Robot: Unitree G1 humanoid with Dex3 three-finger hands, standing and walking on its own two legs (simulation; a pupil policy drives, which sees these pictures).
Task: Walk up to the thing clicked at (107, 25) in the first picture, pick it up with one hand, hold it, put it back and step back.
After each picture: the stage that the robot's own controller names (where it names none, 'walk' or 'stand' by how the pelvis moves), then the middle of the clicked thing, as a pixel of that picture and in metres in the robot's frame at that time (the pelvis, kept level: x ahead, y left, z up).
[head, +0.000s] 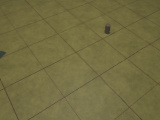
stand; (107, 28) +1.66 -0.28 -0.72
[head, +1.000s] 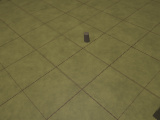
walk; (86, 37) +1.54 +0.10 -0.69
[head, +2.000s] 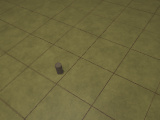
walk; (59, 68) +0.99 +0.34 -0.72
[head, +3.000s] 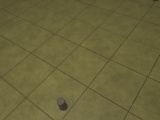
walk; (62, 104) +0.60 +0.28 -0.72
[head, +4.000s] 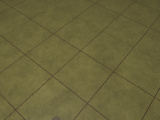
stand; out of the picture +0.38 +0.22 -0.69
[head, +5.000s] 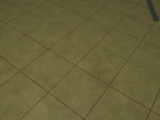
stand; out of the picture +0.33 +0.22 -0.72
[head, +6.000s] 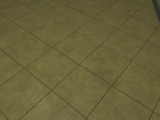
stand; out of the picture +0.34 +0.20 -0.72
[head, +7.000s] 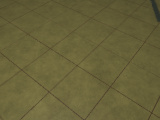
stand; out of the picture +0.32 +0.22 -0.73
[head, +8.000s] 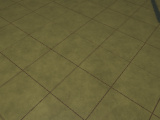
stand; out of the picture +0.32 +0.22 -0.73
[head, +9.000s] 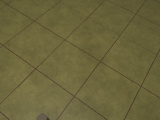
go down; out of the picture +0.34 +0.23 -0.67
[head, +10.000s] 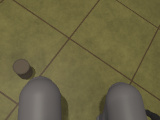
go down; (23, 69) +0.39 +0.27 -0.29
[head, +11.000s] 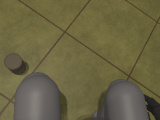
close in; (16, 64) +0.39 +0.29 -0.28
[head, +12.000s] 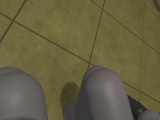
close in; out of the picture +0.35 +0.31 -0.21
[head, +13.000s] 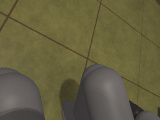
close; out of the picture +0.35 +0.32 -0.21
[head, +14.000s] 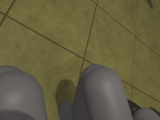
lift; out of the picture +0.34 +0.31 -0.22
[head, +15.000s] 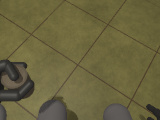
lift; (19, 83) +0.32 +0.22 -0.02
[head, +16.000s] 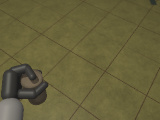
hold; (34, 88) +0.33 +0.18 +0.00
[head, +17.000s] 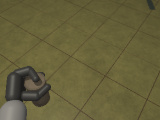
hold; (38, 90) +0.33 +0.17 +0.00
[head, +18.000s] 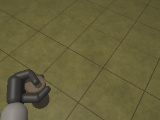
crouch; (38, 92) +0.33 +0.17 -0.04
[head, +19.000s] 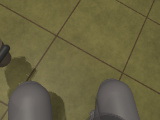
lower; out of the picture +0.43 +0.27 -0.10
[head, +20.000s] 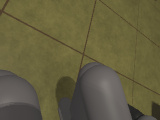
lower; out of the picture +0.38 +0.33 -0.22
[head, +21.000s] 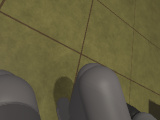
lower; out of the picture +0.37 +0.33 -0.22
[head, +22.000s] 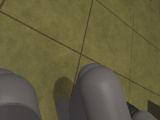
lower; out of the picture +0.36 +0.33 -0.22
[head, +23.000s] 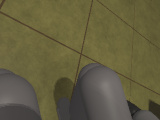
lower; out of the picture +0.36 +0.33 -0.21
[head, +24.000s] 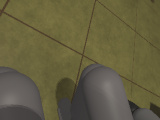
open; out of the picture +0.35 +0.31 -0.22
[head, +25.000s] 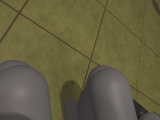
stand; out of the picture +0.35 +0.30 -0.22
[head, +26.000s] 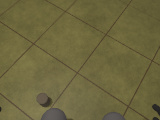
walk; (43, 100) +0.37 +0.24 -0.52
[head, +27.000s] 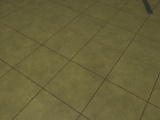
stand; out of the picture +0.34 +0.22 -0.66
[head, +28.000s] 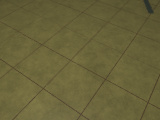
stand; out of the picture +0.33 +0.23 -0.67
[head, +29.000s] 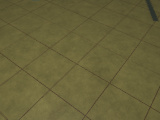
stand; out of the picture +0.36 +0.21 -0.72
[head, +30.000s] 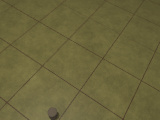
walk; (52, 113) +0.39 +0.18 -0.71
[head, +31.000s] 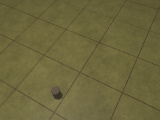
walk; (56, 93) +0.57 +0.25 -0.69
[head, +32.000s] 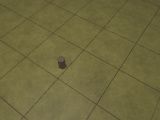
walk; (61, 62) +0.89 +0.22 -0.69
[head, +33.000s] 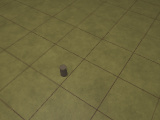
stand; (63, 70) +0.94 +0.22 -0.72
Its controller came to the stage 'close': yes
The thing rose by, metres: 0.70
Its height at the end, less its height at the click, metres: +0.00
